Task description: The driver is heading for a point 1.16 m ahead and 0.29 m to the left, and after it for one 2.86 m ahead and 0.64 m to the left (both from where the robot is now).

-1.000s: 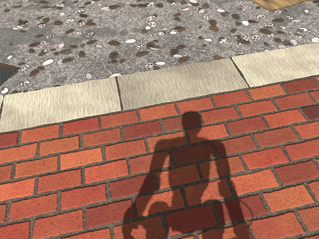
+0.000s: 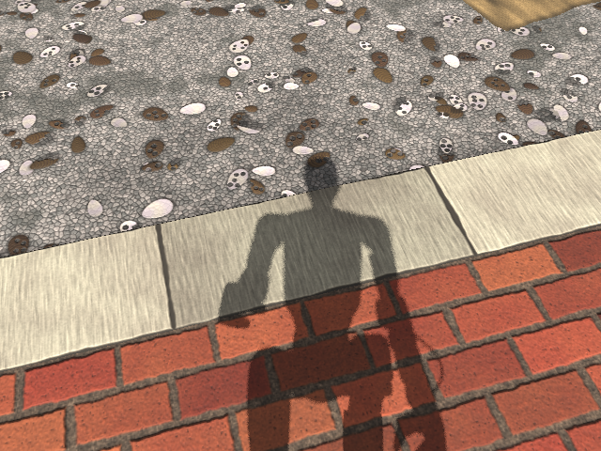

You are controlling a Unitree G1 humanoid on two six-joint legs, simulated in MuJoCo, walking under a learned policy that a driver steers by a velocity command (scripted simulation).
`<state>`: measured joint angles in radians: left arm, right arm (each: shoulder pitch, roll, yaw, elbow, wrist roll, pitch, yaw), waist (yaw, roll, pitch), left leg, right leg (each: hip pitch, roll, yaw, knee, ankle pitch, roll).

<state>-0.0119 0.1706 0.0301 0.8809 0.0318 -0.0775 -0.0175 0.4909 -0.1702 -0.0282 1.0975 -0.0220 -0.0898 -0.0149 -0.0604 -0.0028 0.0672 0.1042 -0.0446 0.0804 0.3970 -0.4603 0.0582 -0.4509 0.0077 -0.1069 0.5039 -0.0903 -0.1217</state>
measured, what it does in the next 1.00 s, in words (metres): walks ahead: left foot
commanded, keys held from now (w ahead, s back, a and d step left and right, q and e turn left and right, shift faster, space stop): w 0.70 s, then w+q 0.30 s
